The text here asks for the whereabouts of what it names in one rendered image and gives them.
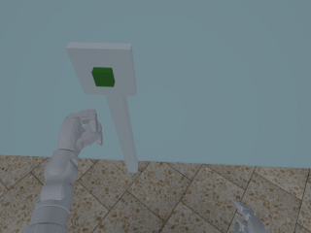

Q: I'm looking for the robot left hand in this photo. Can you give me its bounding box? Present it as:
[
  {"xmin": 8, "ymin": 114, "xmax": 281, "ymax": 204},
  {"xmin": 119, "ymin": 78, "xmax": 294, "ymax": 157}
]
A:
[{"xmin": 57, "ymin": 109, "xmax": 103, "ymax": 155}]

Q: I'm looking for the robot right hand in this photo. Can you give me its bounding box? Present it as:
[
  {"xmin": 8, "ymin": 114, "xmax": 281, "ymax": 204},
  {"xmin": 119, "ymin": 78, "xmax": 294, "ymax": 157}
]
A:
[{"xmin": 231, "ymin": 200, "xmax": 267, "ymax": 233}]

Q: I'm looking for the robot left forearm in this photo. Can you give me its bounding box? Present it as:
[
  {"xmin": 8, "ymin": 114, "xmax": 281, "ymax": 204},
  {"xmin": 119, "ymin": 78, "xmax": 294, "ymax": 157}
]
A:
[{"xmin": 22, "ymin": 149, "xmax": 80, "ymax": 233}]

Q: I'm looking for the panel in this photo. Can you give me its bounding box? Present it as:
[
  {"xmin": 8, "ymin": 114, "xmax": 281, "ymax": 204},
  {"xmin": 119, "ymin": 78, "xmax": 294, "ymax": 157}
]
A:
[{"xmin": 66, "ymin": 42, "xmax": 139, "ymax": 174}]

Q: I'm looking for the button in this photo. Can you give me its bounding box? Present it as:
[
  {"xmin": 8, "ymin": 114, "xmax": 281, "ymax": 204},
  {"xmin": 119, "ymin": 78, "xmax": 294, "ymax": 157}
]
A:
[{"xmin": 91, "ymin": 67, "xmax": 115, "ymax": 87}]

